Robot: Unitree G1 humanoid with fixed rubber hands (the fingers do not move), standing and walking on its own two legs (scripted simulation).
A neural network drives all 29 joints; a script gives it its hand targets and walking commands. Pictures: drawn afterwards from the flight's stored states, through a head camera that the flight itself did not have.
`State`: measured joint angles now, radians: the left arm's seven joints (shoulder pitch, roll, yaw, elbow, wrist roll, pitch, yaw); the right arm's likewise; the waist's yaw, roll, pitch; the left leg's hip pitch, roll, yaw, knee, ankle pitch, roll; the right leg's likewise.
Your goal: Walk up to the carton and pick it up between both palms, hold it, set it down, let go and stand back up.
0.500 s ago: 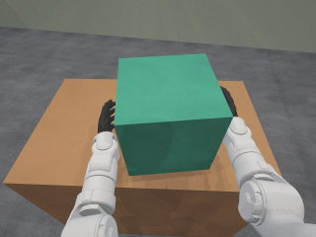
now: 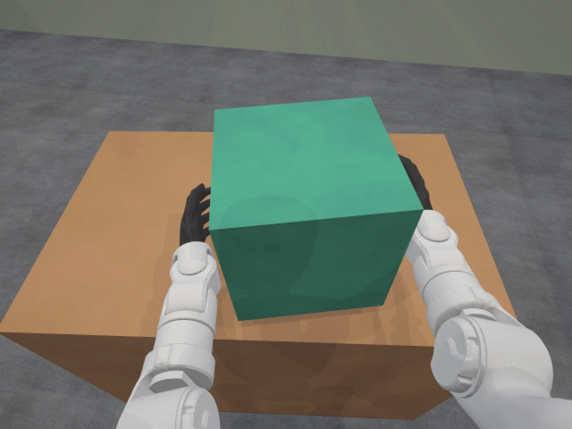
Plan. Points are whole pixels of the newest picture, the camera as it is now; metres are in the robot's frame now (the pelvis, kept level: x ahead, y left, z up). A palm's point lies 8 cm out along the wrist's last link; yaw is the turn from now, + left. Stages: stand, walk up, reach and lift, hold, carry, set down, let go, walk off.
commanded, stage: set down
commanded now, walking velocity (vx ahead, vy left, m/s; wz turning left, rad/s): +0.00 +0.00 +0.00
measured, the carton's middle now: (302, 211) +0.43 +0.00 +0.06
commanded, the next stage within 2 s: none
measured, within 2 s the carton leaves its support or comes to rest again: rests again in 0.60 s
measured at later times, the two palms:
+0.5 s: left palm (201, 243) +0.39 +0.16 +0.03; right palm (407, 210) +0.44 -0.16 +0.05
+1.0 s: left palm (203, 248) +0.39 +0.16 +0.02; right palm (406, 213) +0.44 -0.16 +0.04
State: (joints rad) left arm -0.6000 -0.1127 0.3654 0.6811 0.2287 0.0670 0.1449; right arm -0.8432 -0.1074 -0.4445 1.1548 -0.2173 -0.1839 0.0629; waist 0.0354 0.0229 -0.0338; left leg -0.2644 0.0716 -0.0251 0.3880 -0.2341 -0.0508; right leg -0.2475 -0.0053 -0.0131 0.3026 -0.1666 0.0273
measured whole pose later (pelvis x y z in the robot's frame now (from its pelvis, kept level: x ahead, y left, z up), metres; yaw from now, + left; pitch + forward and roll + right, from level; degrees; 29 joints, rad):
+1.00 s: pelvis +0.01 -0.01 +0.00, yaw +0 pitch +13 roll -1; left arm -0.60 -0.12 0.41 0.78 0.23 -0.13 0.15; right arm -0.85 -0.11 -0.47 1.21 -0.27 -0.32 0.06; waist 0.05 0.02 -0.06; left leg -0.39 0.08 0.02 0.39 -0.22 -0.05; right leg -0.38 0.00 -0.01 0.33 -0.17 0.02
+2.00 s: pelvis +0.00 -0.01 +0.00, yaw +0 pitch +13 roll -1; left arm -0.62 -0.13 0.46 0.79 0.29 -0.18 0.13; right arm -0.85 -0.10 -0.53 1.20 -0.34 -0.34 0.07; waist 0.05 0.00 -0.04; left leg -0.39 0.08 0.03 0.39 -0.22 -0.05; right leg -0.40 0.00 -0.01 0.35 -0.18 0.02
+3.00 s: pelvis -0.01 -0.02 -0.01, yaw +0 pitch +21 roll +1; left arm -0.84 0.14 0.15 1.22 -0.13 -0.15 0.19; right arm -1.03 -0.36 0.13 1.39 0.37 -0.21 0.05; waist 0.09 0.01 -0.25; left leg -0.59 0.08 0.04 0.40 -0.18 -0.07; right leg -0.64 0.00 -0.01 0.45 -0.18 0.00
